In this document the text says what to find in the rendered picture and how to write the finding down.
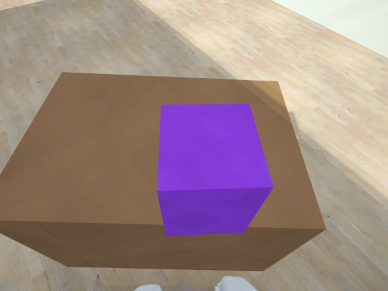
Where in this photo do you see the robot right thigh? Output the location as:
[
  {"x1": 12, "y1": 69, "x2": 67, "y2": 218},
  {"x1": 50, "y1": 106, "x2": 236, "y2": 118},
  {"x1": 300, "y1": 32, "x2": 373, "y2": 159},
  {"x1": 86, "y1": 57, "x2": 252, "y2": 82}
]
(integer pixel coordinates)
[{"x1": 215, "y1": 276, "x2": 257, "y2": 291}]

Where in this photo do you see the carton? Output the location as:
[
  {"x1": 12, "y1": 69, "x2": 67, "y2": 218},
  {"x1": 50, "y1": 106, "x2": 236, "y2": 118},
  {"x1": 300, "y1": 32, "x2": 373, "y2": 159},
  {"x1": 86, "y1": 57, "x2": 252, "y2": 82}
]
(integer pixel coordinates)
[{"x1": 157, "y1": 104, "x2": 273, "y2": 236}]

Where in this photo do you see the pedestal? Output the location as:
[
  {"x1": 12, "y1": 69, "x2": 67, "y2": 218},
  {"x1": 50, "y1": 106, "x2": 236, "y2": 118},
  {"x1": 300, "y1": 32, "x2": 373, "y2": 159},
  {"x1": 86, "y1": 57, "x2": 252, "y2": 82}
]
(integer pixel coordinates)
[{"x1": 0, "y1": 72, "x2": 326, "y2": 271}]

